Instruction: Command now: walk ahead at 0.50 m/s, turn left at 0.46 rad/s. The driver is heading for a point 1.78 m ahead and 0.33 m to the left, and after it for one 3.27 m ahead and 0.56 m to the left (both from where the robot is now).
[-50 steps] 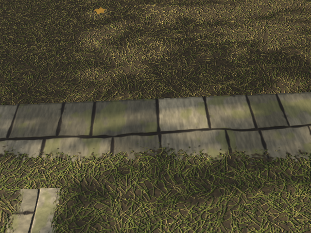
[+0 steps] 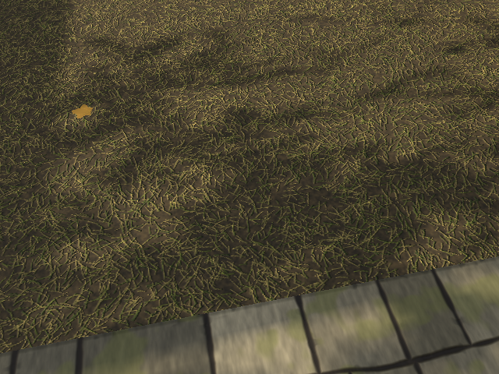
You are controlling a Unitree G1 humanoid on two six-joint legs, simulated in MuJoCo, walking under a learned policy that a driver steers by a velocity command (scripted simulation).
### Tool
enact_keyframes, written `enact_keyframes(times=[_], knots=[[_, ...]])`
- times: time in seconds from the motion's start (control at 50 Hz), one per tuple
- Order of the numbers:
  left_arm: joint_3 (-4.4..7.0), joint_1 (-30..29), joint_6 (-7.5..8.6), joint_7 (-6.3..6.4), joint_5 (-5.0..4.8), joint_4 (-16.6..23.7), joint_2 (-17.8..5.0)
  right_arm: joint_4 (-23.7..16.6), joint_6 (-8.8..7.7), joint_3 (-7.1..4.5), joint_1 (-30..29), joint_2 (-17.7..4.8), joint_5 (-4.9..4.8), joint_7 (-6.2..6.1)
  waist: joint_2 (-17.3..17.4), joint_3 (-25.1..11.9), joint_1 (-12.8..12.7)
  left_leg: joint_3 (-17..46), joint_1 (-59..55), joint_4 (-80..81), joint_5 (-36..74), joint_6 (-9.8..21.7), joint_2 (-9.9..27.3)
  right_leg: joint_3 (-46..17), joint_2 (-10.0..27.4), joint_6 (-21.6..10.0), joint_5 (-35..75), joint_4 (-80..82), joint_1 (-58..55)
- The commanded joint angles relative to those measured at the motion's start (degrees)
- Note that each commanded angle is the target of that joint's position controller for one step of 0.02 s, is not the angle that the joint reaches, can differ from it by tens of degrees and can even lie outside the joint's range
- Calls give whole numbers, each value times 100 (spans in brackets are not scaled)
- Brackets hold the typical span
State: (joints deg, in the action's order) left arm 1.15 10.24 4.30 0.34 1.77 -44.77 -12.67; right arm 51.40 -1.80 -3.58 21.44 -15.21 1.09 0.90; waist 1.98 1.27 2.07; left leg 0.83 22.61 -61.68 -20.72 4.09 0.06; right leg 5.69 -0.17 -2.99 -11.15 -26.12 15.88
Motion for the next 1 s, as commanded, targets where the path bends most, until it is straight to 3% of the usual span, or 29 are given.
enact_keyframes(times=[0.02, 0.16, 0.28, 0.34, 0.36, 0.38, 0.4, 0.42, 0.44, 0.46, 0.48, 0.5, 0.54, 0.6, 0.66, 0.7, 0.72, 0.76, 0.78, 0.8, 0.82, 0.84, 0.86, 0.9, 0.92, 0.94, 0.96, 0.98, 1.0], knots=[[154, 533, 151, 39, -57, 81, -495, -333, 116, -82, 112, -202, 92, 94, -778, -4, -153, 178, 1182, -369, 470, -96, 419, -1358, 1552, -502, 483, 1673, -856], [222, 1047, 197, 58, -75, -243, -587, -877, 200, -8, -1154, -52, 93, 211, -622, 260, -211, -61, 1865, 693, 1758, -241, 482, -73, 1410, -535, 1764, 1704, -1123], [298, 1485, 95, 97, -58, -466, -874, -1356, 186, 88, -2145, -64, 121, 327, -603, 483, -473, -684, 1425, 2152, 1656, 127, 318, 486, 1621, -455, 2378, 1402, -1699], [342, 1495, -25, 146, -51, -532, -1107, -1381, 183, 25, -1920, -179, 151, 266, -741, 209, -298, -1019, 666, 2434, 740, 443, -143, 815, 1654, -341, 4640, 417, -2077], [368, 1470, -84, 155, -47, -539, -1218, -1268, 165, -33, -1462, -269, 148, 230, -769, -78, -90, -1069, 110, 2524, 463, 577, -379, 891, 1645, -322, 5251, -361, -2087], [382, 1400, -143, 157, -63, -505, -1290, -1023, 111, -121, -645, -391, 153, 166, -656, -567, 285, -977, -949, 2925, 558, 735, -582, 983, 1582, -228, 4996, -1544, -1744], [351, 1372, -149, 142, -80, -375, -1169, -737, 80, -291, 306, -827, 209, 66, -125, -1160, 690, 0, -2439, 3392, 267, 999, -49, 1015, 1395, -19, 3334, -3224, -620], [189, 1541, -118, 6, -95, 82, -400, -821, 98, -440, 111, -1540, 125, -5, 1246, -1543, 207, 3041, -4187, 3765, 228, 1771, 1757, 699, 322, 363, -2023, -5264, 2075], [294, 773, -54, -1, -57, 319, -940, -935, 175, -458, 451, -1531, -48, -33, 409, -1849, 667, 4192, -4252, 4474, 408, 1988, 1985, -538, 39, 400, -1913, -5796, 2767], [285, 384, 15, -13, -125, 467, -913, -799, 199, -401, 180, -1319, -66, -96, 179, -950, 493, 3227, -3687, 4526, 934, 1839, 1871, -708, 371, 334, -1308, -5616, 3163], [256, 486, 79, -6, -135, 401, -880, -774, 179, -316, -80, -989, -94, -115, -136, -433, 204, 2624, -2793, 4587, 1607, 1617, 1639, -676, 571, 310, -878, -5022, 2822], [266, 602, 54, -8, -73, 317, -852, -802, 130, -258, -348, -797, -84, -127, -279, -204, -74, 2160, -2161, 4640, 2098, 1385, 1299, -714, 707, 325, -769, -4581, 2396], [261, 885, -175, -41, 75, 253, -780, -867, 19, -180, -560, -614, -106, -118, -181, -229, -379, 1669, -1480, 4785, 2637, 1265, 930, -740, 751, 448, -755, -4142, 1742], [243, 583, -362, -74, 68, 391, -648, -799, -96, -218, -312, -789, -125, -75, -126, -101, -394, 1427, -1105, 4953, 2608, 1237, 627, -618, 684, 552, -268, -3467, 1764], [209, -45, -370, -70, 59, 558, -614, -710, -107, -198, 73, -765, -115, -71, 29, 120, -165, 1413, -1262, 5028, 2682, 1078, 556, -579, 649, 582, 502, -2566, 2120], [185, -360, -345, -145, 64, 638, -564, -619, -124, -152, 317, -703, -158, -95, 97, 97, -9, 1249, -1614, 4977, 3331, 856, 537, -523, 571, 474, 1044, -1988, 2126], [141, -367, -349, -171, 87, 605, -496, -569, -129, -163, 438, -743, -133, -100, 178, -20, 50, 1102, -1714, 4881, 3862, 774, 547, -409, 479, 424, 1255, -2118, 1959], [131, -592, -337, -199, 5, 673, -547, -555, -140, -136, 492, -742, -90, -100, 162, 50, 102, 937, -1845, 4867, 4004, 656, 560, -371, 393, 330, 1232, -1879, 1840], [174, -573, -310, -217, -23, 630, -672, -636, -173, -135, 358, -797, -18, -89, 139, -12, 76, 751, -1598, 4908, 4025, 600, 506, -174, 213, 240, 1578, -2040, 1392], [247, -294, -301, -217, -11, 469, -820, -570, -190, -160, 422, -907, 96, -116, 340, -91, 11, 846, -2020, 4646, 4299, 649, 862, -430, 310, 96, 1627, -2680, 1557], [295, -242, -293, -224, 14, 456, -978, -565, -186, -147, 446, -877, 117, -158, 163, -26, -25, 803, -2438, 4430, 4527, 692, 966, -565, 341, 3, 1184, -2732, 1953], [247, -575, -282, -241, 3, 597, -891, -636, -166, -94, 348, -797, 41, -171, -90, 228, 41, 575, -2256, 4547, 4595, 647, 765, -323, 142, -17, 511, -1934, 1731], [234, -478, -287, -247, 33, 555, -814, -645, -157, -96, 222, -866, 45, -176, 42, 294, -17, 432, -2006, 4391, 5344, 589, 739, -29, -168, -113, 107, -1724, 1016], [323, 720, -316, -212, -28, 193, -913, -595, -117, -84, 59, -953, 93, -273, 302, -43, -486, 203, -1989, 3219, 6742, 429, 807, -83, -492, -388, -542, -1470, -199], [375, 1701, -277, -163, -74, -92, -977, -614, -99, -78, -211, -955, 85, -298, 185, -336, -992, 33, -1770, 2022, 6386, 386, 700, -194, -481, -547, -378, -859, -965], [429, 2211, -221, -94, -64, -73, -1223, -669, -85, -36, -91, -764, 56, -325, -540, -672, -1194, -235, -1174, -91, 4125, 269, 366, -1868, 600, -942, -622, 236, -1618], [403, 1785, -192, -143, -59, 64, -1486, -780, -136, 63, 658, -150, 133, -208, -1397, -714, -115, -77, 844, -1381, -1008, 10, -586, -4505, 1925, -1533, 1065, 171, -2712], [438, 1573, -225, -205, -278, 52, -1387, -770, -177, 13, 422, -596, 220, -173, -1027, -500, -313, 389, 1648, -1543, -759, -30, -470, -5141, 1896, -1991, 986, 781, -2452], [421, 1188, -229, -202, -276, 194, -1233, -850, -186, -87, -170, -965, 147, -151, -419, 50, -291, 481, 1710, -1444, -167, -113, -115, -4263, 1816, -2026, 1046, 849, -1779]])
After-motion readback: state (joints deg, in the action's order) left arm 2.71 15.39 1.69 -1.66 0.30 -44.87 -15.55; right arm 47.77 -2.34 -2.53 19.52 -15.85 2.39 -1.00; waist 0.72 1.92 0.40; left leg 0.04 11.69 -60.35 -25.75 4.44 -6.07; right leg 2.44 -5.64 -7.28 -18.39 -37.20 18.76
